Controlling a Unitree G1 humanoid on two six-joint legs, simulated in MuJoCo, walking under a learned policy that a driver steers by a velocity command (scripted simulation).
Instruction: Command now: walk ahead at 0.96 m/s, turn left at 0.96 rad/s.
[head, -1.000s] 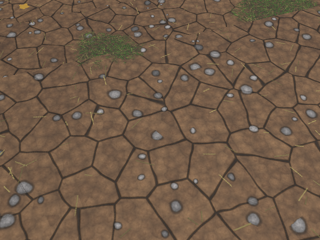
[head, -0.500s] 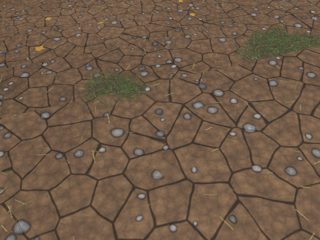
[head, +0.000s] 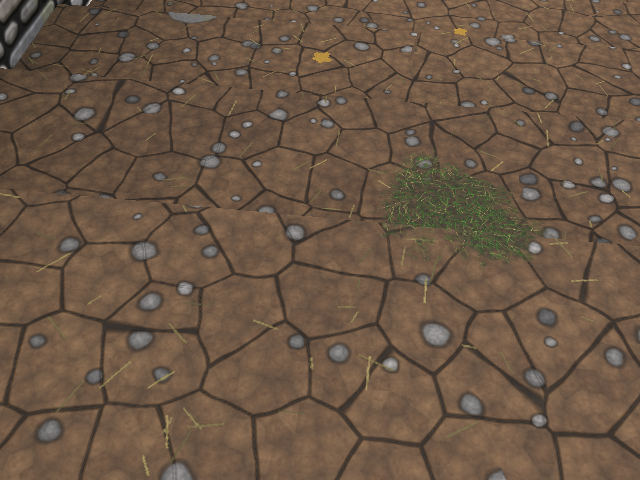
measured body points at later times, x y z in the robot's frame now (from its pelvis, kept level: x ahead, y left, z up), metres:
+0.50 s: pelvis +0.46 +0.00 +0.01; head +0.49 +0.01 +0.46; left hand +0.40 +0.27 -0.12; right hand +0.71 -0.19 -0.06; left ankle +0.49 +0.14 -0.66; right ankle +0.48 -0.07 -0.73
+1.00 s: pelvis +0.68 -0.02 +0.01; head +0.68 -0.02 +0.46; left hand +0.94 +0.15 -0.08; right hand +0.62 -0.33 -0.08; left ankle +0.69 +0.17 -0.73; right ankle +0.67 -0.11 -0.71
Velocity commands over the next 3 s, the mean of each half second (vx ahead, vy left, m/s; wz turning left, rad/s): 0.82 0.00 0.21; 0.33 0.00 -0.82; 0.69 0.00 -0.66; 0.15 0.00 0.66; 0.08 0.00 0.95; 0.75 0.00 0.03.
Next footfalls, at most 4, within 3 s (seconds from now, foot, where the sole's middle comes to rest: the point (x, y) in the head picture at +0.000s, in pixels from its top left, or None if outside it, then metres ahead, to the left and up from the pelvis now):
0.28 right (349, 454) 0.52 -0.06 -0.76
0.64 left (244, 361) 0.73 0.16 -0.76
1.04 right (374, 367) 0.71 -0.13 -0.76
1.38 left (375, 246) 1.06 -0.17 -0.76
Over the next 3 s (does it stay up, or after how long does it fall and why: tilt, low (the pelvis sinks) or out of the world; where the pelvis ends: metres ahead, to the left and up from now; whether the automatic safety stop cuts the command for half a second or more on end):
stays up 1.52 -0.25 -0.15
